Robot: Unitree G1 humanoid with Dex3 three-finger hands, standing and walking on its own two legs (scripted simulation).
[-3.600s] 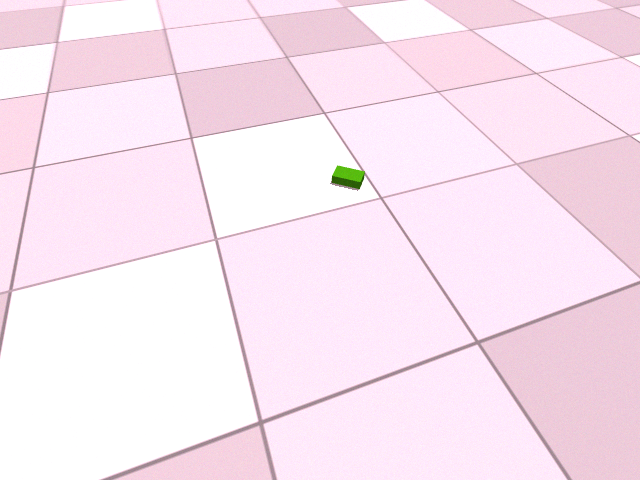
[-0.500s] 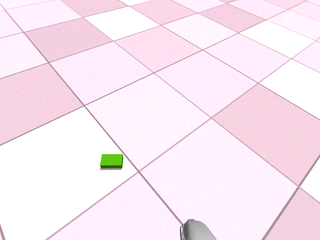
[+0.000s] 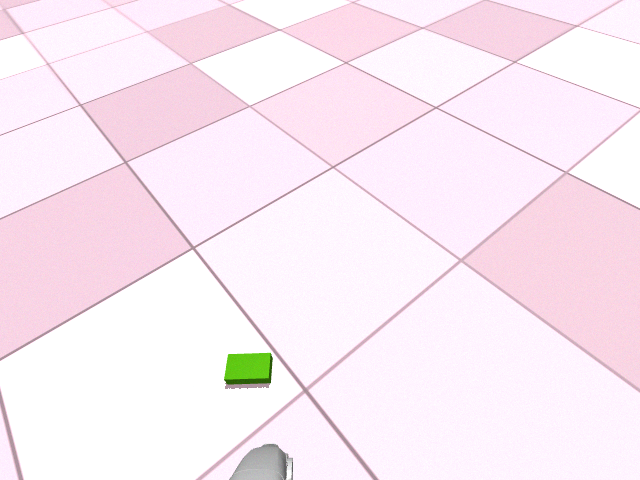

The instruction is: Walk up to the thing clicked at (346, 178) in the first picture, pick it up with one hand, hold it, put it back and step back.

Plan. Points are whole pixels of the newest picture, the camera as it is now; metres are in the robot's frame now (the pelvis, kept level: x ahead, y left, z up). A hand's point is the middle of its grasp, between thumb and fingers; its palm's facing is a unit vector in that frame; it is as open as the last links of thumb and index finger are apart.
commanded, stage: walk up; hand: left
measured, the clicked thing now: (249, 368) +0.55 +0.30 -0.75
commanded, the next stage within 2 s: none
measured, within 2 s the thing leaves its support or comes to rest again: neither
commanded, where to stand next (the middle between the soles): +0.17 +0.03 m, yaw +1 degrees
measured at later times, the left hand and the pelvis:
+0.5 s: hand (124, 476) +0.15 +0.32 -0.17, palm faces -0.06 -0.94 -0.35, open 7.4 cm; pelvis +0.10 +0.05 -0.01, yaw -1 degrees
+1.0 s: hand (168, 415) +0.23 +0.26 -0.15, palm faces -0.05 -0.95 -0.31, open 7.4 cm; pelvis +0.10 +0.03 +0.00, yaw -2 degrees
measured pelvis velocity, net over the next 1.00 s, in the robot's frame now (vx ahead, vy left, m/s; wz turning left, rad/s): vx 0.10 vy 0.03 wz -0.03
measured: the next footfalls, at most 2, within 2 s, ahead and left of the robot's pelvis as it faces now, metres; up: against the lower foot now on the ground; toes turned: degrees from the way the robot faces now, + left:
left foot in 0.14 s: +0.17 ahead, +0.16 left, +0.00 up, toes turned +2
right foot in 0.56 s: +0.18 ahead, -0.10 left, +0.00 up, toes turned -2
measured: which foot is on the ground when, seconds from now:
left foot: up 0.00-0.12, down 0.14-1.00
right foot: down 0.00-0.16, up 0.18-0.54, down 0.56-1.00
